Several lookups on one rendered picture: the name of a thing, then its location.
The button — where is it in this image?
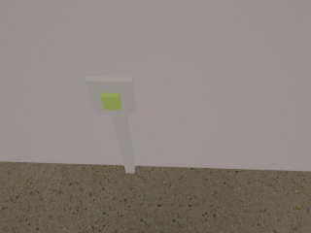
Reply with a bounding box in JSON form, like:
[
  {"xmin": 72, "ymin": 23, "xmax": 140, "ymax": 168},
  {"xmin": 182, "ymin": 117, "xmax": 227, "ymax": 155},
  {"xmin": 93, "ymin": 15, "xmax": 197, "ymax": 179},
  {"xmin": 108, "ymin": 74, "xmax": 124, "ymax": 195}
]
[{"xmin": 100, "ymin": 92, "xmax": 121, "ymax": 111}]

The panel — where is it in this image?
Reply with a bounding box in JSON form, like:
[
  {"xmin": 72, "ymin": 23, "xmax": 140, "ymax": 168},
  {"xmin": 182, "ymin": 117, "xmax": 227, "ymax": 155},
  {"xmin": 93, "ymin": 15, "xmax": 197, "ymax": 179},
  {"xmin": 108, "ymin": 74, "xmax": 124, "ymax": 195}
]
[{"xmin": 85, "ymin": 76, "xmax": 136, "ymax": 174}]

